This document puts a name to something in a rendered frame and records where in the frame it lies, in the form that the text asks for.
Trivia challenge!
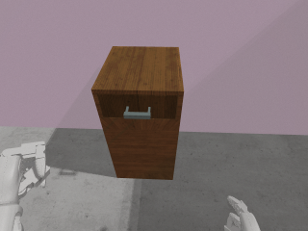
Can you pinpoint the handle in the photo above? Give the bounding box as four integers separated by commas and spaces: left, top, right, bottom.
123, 106, 151, 119

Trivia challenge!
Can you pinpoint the robot left hand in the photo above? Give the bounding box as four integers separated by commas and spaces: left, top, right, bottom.
0, 141, 50, 205

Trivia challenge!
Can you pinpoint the cabinet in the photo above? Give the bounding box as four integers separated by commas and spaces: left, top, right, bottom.
91, 46, 184, 180

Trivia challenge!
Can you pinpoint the left robot forearm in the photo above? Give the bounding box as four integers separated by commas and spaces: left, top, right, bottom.
0, 203, 24, 231

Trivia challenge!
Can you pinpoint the drawer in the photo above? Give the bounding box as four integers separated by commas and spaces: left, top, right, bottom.
98, 93, 178, 119

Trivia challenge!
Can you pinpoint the robot right hand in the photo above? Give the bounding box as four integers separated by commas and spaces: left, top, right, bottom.
224, 195, 261, 231

